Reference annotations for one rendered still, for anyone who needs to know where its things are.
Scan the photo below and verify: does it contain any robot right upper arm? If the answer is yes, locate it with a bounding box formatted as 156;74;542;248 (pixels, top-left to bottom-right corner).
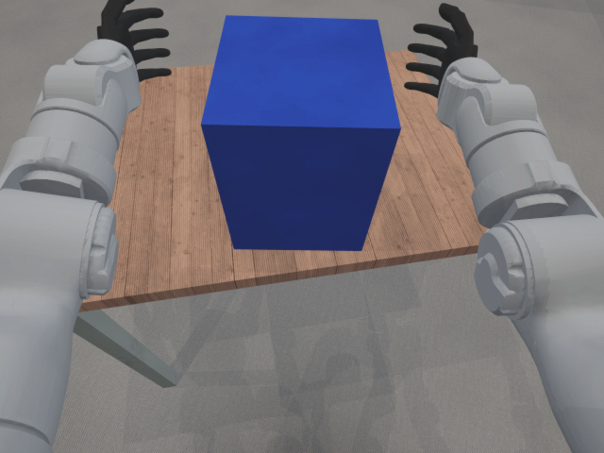
474;214;604;453

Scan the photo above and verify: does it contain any robot right forearm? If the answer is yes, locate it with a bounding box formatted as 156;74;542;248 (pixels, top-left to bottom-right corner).
436;58;604;229

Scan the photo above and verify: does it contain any table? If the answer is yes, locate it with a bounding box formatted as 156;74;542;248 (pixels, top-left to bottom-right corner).
73;50;489;388

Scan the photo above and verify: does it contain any carton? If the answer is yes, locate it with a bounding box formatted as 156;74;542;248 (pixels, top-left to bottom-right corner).
201;15;401;251

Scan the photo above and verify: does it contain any right robot hand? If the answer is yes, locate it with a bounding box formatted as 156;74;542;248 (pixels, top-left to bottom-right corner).
404;3;478;98

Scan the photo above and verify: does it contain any robot left forearm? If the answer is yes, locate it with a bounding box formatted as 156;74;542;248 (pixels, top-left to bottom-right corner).
0;39;142;208

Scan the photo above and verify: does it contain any left robot hand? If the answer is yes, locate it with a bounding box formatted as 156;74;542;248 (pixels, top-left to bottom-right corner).
97;0;172;82

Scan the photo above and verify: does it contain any robot left upper arm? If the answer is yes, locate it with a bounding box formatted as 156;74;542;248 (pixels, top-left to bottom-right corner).
0;188;119;453

